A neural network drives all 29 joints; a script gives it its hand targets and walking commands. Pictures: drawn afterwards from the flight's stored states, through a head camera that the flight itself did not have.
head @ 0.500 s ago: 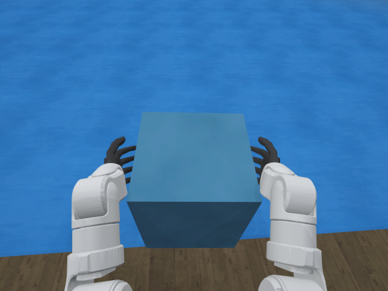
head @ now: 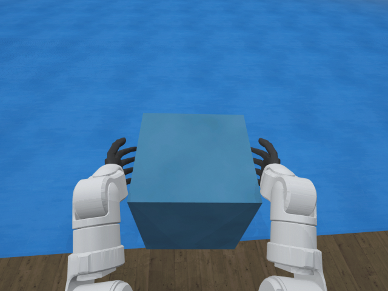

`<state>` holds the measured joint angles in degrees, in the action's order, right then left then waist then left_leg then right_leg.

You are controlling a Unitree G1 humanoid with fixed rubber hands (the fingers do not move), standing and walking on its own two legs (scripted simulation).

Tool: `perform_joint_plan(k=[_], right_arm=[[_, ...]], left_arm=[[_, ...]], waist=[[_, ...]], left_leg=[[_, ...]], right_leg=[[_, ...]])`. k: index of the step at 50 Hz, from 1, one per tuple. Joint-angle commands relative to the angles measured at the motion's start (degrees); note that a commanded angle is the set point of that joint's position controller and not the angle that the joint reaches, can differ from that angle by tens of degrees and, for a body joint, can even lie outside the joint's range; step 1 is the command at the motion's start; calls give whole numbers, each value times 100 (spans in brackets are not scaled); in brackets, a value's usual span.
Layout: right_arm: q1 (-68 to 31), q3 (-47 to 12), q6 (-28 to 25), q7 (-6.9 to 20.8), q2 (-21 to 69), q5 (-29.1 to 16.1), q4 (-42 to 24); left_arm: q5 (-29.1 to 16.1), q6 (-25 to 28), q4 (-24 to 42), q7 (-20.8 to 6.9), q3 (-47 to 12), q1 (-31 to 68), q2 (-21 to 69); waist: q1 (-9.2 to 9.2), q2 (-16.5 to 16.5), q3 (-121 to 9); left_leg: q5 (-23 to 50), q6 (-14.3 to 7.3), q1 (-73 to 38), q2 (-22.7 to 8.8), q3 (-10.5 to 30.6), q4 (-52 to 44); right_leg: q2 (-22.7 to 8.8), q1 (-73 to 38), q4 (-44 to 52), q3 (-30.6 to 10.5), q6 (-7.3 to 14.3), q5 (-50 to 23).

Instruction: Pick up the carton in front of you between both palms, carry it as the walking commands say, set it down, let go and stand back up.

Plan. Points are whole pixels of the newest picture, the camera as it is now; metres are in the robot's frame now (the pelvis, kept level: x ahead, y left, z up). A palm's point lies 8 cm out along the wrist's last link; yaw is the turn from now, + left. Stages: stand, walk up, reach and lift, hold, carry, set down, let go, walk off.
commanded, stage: carry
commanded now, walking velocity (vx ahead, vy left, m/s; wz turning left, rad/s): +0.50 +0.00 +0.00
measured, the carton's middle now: (192, 186) +0.34 +0.00 +0.04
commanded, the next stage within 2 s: none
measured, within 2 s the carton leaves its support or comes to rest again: neither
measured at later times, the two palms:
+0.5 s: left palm (107, 129) +0.48 +0.21 +0.09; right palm (229, 132) +0.47 -0.09 +0.10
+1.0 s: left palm (124, 84) +0.71 +0.21 +0.08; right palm (217, 81) +0.74 -0.09 +0.08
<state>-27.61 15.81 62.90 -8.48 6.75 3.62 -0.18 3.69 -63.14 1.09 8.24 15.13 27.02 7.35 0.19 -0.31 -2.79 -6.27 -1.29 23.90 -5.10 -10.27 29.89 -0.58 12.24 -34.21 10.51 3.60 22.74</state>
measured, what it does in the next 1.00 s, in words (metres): walks ahead: left foot, then right foot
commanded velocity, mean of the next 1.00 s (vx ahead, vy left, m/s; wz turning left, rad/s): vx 0.50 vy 0.00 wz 0.00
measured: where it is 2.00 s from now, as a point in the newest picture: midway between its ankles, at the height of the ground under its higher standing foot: (169, 182)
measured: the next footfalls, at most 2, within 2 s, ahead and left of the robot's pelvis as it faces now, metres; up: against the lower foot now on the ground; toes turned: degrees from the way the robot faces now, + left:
left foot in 0.28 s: +0.18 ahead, +0.13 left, +0.00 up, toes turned +7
right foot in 0.78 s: +0.46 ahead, -0.03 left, +0.00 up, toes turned -1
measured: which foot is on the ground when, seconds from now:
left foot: down 0.00-0.04, up 0.06-0.26, down 0.28-0.78, up 0.80-1.00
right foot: down 0.00-0.30, up 0.32-0.76, down 0.78-1.00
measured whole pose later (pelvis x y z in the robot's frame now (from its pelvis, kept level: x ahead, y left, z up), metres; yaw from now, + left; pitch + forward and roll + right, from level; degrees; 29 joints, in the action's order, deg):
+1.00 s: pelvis +0.40 +0.02 +0.00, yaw +4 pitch +4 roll +1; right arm -23.4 15.7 59.4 -8.2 9.3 5.0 -4.3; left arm 0.3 -58.6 2.6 8.6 13.5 23.2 6.6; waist 4.0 -0.2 -1.0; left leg -23.1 -2.9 35.8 -1.0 0.4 63.4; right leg 2.4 22.3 -35.8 6.1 6.6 17.8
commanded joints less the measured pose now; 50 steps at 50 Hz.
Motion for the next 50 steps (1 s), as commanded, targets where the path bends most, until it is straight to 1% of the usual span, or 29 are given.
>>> perform_joint_plan(k=[1,2,3,4,8,11,13,14,15,16,17,18,19,20,21,24,29,31,34,37,38,39,40,41,42,43,44,47,50], right_arm=[[-3558,-3507,-59,143,4543,-1116,-350],[-3631,-3499,-65,143,4536,-1096,-320],[-3692,-3483,-71,144,4520,-1073,-299],[-3667,-3451,-75,145,4506,-1057,-255],[-3406,-3311,-83,119,4389,-994,-145],[-3143,-3176,-81,90,4301,-875,-77],[-2929,-3078,-79,71,4229,-772,-9],[-2779,-3021,-77,62,4173,-719,60],[-2496,-2948,-74,57,4097,-636,140],[-2565,-2926,-105,29,3992,-582,144],[-2756,-3040,-116,42,4122,-678,-80],[-3038,-3258,-151,93,4365,-853,-320],[-3386,-3501,-211,165,4598,-1073,-555],[-3684,-3735,-288,230,4786,-1294,-755],[-3897,-3908,-365,277,4903,-1483,-924],[-3912,-4152,-503,326,4851,-1778,-1183],[-2981,-3971,-423,223,4268,-1625,-1017],[-2730,-3871,-356,212,4171,-1462,-839],[-2764,-3817,-313,225,4170,-1376,-727],[-2897,-3809,-313,209,4230,-1330,-616],[-2939,-3815,-310,189,4242,-1300,-619],[-2924,-3828,-287,164,4249,-1253,-599],[-3002,-3761,-275,125,4230,-1174,-613],[-2732,-3637,-255,83,4259,-1005,-437],[-2544,-3460,-264,34,4154,-846,-438],[-2737,-3369,-292,0,4217,-762,-502],[-2797,-3329,-332,-6,4334,-732,-537],[-2948,-3446,-480,19,4610,-712,-608],[-2924,-3684,-579,46,4579,-861,-797]], left_arm=[[-1038,89,326,-113,-3432,3462,4398],[-1009,90,319,-113,-3406,3515,4374],[-1008,92,297,-111,-3405,3564,4353],[-1043,97,319,-107,-3446,3658,4346],[-1295,151,407,-95,-3683,3770,4455],[-1358,164,394,-81,-3707,3627,4456],[-1382,162,341,-81,-3720,3523,4462],[-1384,161,314,-80,-3742,3447,4487],[-1355,153,310,-74,-3719,3460,4440],[-1315,127,263,-84,-3681,3373,4555],[-1294,160,276,-71,-3666,3518,4564],[-1223,179,268,-65,-3583,3512,4673],[-1183,213,275,-69,-3545,3488,4784],[-1142,260,281,-78,-3543,3422,4852],[-1121,315,349,-83,-3565,3410,4887],[-1060,461,602,-32,-3660,3293,4742],[-923,405,824,99,-3680,2719,4143],[-869,334,754,83,-3652,2578,4057],[-867,283,752,26,-3590,2635,4040],[-913,256,722,-14,-3558,2836,3997],[-906,257,644,-24,-3521,2771,3972],[-899,270,484,-29,-3461,2505,3964],[-828,280,375,-33,-3340,2335,3869],[-812,281,287,-16,-3340,2460,3806],[-994,308,302,-43,-3494,2444,4040],[-1229,351,496,-117,-3705,2828,4320],[-1470,400,697,-205,-3943,3200,4560],[-1913,562,976,-388,-4255,3851,4935],[-1891,632,979,-368,-4221,3563,4783]], waist=[[195,-500,-1461],[286,-722,-1096],[343,-766,-798],[303,-625,-645],[389,-489,-1182],[413,-684,-1363],[169,-617,-1572],[-170,-338,-1984],[-468,394,-2346],[-477,1919,-2340],[-404,1482,-2319],[-420,887,-2212],[-363,300,-2140],[-265,107,-2061],[-180,262,-2070],[-178,512,-2109],[-385,559,-1974],[-469,539,-1774],[-489,843,-1497],[-190,1025,-1468],[337,998,-1993],[795,409,-2442],[961,-586,-2432],[398,-1897,-2507],[350,-1814,-2561],[380,-1056,-2266],[265,-313,-2115],[122,-224,-1928],[218,-422,-1918]], left_leg=[[-1473,-102,-401,106,13,542],[-1704,-60,299,243,-43,1075],[-1705,-65,987,133,222,1604],[-1627,-109,1566,21,479,1879],[-1481,-255,1892,153,426,1829],[-1476,-277,1320,398,222,1292],[-1048,-371,-36,773,-133,277],[-543,-481,-1475,843,-203,-170],[-1035,-748,-2816,-197,1456,-545],[43,-1464,-3782,-1648,4474,-1118],[275,-1669,-3862,-1606,4513,-927],[622,-1653,-3629,-1521,4017,-671],[668,-1454,-3317,-1361,3473,-536],[435,-1233,-2929,-1180,3065,-622],[147,-1096,-2675,-1013,2742,-767],[129,-1124,-2536,-875,2420,-885],[1696,-1238,-3194,-821,2088,-685],[2141,-1139,-3146,-691,1889,-678],[2609,-940,-2843,-527,1519,-682],[3092,-633,-2370,-448,1140,-549],[4231,-450,-2000,-523,770,502],[3660,-236,-1598,-183,357,2022],[2039,-126,-496,261,264,3738],[-2184,-12,1216,1067,719,5118],[-2443,-181,2059,934,1225,5512],[-2074,-228,2136,638,1362,5431],[-1817,-227,1859,463,1441,4947],[-1590,-185,1306,246,1296,3726],[-1573,-129,1453,314,967,2928]], right_leg=[[-1168,-58,1653,-1506,382,1233],[-1508,-213,2052,-2111,645,1763],[-1805,-414,2284,-2583,874,1768],[-1932,-734,2291,-2689,1008,1379],[-1724,-1923,1436,-1864,926,-1964],[-1565,-1844,1030,-1531,756,-2426],[-1252,-1224,211,-825,431,-3256],[-992,-579,-774,-348,151,-3615],[-720,683,-2262,-167,-198,-2204],[318,2802,-3539,-285,-455,698],[66,3311,-4265,-1081,-256,906],[-92,3582,-4591,-1159,-139,725],[-226,3609,-4603,-1150,-85,498],[-318,3483,-4307,-1175,-91,177],[-362,3277,-4037,-1134,-130,-104],[-321,3273,-3663,-1013,-232,-574],[-297,3785,-2312,-840,-237,-948],[-208,3576,-1443,-740,-193,-1382],[49,2869,-654,-359,-96,-1708],[188,1516,114,-247,83,-1782],[267,295,-652,-40,161,-2287],[357,-681,-88,-162,175,-1886],[-355,-1473,238,-1349,164,-1893],[-1651,-2449,488,-3675,1051,-2993],[-1756,-2459,1023,-4591,1402,-1812],[-1700,-2009,1027,-4208,1334,-1616],[-1595,-1330,1002,-3750,1240,-1625],[-1395,-384,1159,-3028,1041,-891],[-1402,-611,1180,-2649,1221,-1912]])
